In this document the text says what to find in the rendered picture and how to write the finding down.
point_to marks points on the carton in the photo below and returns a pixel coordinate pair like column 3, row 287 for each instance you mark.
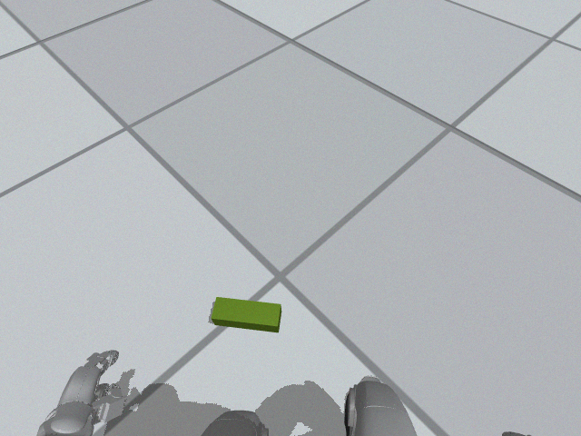
column 260, row 316

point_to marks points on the left robot hand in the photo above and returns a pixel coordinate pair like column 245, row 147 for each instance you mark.
column 106, row 400

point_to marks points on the left robot arm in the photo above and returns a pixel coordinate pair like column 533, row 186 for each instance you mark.
column 69, row 419

